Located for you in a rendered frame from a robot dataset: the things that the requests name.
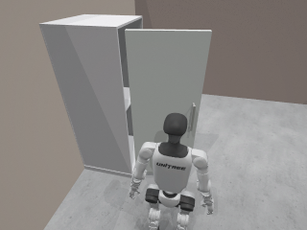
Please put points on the robot right shin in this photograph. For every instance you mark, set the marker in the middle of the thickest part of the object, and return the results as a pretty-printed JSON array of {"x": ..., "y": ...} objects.
[{"x": 186, "y": 224}]

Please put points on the robot right upper arm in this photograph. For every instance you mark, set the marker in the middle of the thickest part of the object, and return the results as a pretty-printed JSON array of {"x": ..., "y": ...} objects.
[{"x": 200, "y": 161}]

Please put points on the handle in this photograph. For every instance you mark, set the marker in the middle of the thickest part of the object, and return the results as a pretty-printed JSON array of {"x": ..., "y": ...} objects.
[{"x": 192, "y": 117}]

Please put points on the left robot forearm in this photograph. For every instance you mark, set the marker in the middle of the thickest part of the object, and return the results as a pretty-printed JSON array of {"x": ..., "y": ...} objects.
[{"x": 135, "y": 183}]

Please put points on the right robot hand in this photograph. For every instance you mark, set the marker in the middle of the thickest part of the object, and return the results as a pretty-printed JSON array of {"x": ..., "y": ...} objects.
[{"x": 210, "y": 208}]

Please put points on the humanoid robot head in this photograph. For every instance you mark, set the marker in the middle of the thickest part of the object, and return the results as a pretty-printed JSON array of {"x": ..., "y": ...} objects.
[{"x": 175, "y": 126}]

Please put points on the fridge door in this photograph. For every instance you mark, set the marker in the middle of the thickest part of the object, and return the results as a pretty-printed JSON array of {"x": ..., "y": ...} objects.
[{"x": 166, "y": 71}]

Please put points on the robot left upper arm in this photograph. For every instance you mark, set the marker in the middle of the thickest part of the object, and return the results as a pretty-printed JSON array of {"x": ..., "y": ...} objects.
[{"x": 143, "y": 158}]

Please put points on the left robot hand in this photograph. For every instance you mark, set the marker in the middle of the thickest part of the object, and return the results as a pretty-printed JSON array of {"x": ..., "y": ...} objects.
[{"x": 131, "y": 192}]

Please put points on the right robot forearm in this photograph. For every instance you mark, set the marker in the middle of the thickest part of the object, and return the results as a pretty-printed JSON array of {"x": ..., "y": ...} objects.
[{"x": 208, "y": 197}]

